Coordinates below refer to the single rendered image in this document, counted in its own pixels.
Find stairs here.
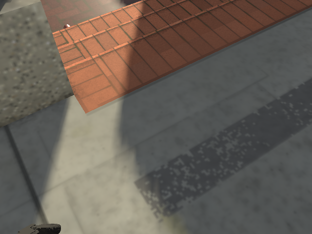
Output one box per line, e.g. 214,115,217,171
53,0,228,67

